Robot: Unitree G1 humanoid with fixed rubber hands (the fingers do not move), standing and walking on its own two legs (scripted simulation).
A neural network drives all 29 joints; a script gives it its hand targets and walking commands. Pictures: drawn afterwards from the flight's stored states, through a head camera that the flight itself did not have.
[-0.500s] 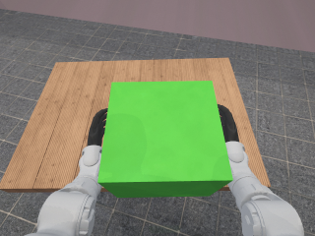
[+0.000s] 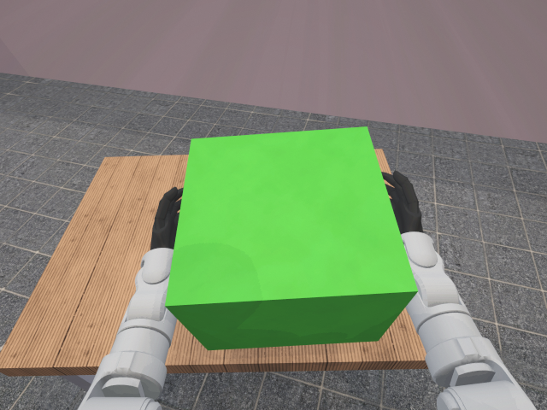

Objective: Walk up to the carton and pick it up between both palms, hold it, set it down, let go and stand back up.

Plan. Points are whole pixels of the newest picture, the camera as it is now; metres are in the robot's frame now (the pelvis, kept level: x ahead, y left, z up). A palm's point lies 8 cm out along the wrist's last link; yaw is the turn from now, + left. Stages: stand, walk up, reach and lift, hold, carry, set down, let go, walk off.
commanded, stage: reach and lift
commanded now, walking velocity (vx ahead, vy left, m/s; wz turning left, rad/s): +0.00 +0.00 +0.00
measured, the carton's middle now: (285, 241) +0.36 -0.01 +0.06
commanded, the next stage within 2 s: hold in 1.66 s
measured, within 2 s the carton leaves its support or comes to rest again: neither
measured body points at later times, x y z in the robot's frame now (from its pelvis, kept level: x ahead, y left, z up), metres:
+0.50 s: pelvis -0.03 +0.01 +0.00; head -0.05 +0.02 +0.45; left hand +0.35 +0.17 +0.13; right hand +0.33 -0.20 +0.12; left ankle -0.03 +0.16 -0.75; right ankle +0.00 -0.16 -0.75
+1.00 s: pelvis -0.02 +0.00 +0.00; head -0.04 +0.02 +0.45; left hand +0.35 +0.19 +0.14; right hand +0.36 -0.18 +0.15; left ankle -0.03 +0.16 -0.75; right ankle +0.00 -0.16 -0.75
